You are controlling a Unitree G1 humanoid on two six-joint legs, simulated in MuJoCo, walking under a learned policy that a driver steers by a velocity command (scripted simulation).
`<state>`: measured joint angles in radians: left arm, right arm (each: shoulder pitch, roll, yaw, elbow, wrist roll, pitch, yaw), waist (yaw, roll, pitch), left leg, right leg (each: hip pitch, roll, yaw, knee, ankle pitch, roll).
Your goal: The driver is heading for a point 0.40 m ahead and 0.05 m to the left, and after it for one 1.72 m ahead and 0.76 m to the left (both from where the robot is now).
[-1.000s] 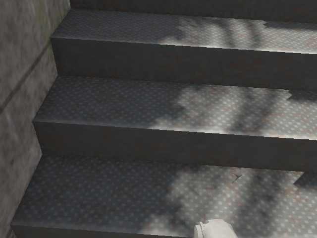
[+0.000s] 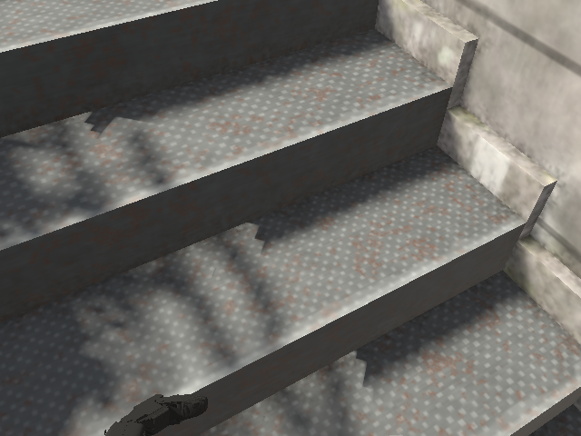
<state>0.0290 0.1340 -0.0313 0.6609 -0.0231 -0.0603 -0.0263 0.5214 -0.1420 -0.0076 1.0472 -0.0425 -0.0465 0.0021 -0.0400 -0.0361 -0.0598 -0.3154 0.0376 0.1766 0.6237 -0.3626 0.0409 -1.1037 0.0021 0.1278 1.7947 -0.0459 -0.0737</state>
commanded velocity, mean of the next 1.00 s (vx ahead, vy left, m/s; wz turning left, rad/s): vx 0.50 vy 0.00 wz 0.28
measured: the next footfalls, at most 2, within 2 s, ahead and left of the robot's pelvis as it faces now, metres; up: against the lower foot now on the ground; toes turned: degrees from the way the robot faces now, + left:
right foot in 0.14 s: +0.21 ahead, -0.15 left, +0.19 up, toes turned -10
right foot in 0.34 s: +0.21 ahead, -0.24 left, +0.00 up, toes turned -1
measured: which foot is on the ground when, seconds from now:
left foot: down 0.00-0.32, up 0.34-0.64, down 0.66-1.00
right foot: up 0.00-0.12, down 0.14-0.26, up 0.28-0.32, down 0.34-0.60, up 0.62-0.96, down 0.98-1.00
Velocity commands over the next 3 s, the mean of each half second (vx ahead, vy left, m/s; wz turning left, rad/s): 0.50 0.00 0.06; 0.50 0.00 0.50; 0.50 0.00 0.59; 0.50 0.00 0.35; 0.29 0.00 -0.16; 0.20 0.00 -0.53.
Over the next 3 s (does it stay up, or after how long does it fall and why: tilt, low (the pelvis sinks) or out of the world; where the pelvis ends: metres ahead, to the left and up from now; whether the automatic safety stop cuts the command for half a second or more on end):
stays up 1.15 0.56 0.70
